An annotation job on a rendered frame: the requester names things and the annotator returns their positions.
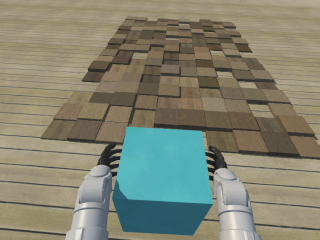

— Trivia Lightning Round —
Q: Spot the left robot forearm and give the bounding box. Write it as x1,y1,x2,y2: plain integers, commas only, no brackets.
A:
65,165,112,240

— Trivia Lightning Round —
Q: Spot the carton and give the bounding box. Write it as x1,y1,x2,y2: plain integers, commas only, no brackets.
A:
112,126,213,236

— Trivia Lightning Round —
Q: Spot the robot left hand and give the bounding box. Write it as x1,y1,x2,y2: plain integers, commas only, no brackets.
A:
97,142,122,177

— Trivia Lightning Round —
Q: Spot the robot right hand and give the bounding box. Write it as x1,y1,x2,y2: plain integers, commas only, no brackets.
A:
205,145,228,181

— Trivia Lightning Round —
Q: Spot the right robot forearm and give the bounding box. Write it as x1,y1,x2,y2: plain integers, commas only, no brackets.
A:
212,168,262,240

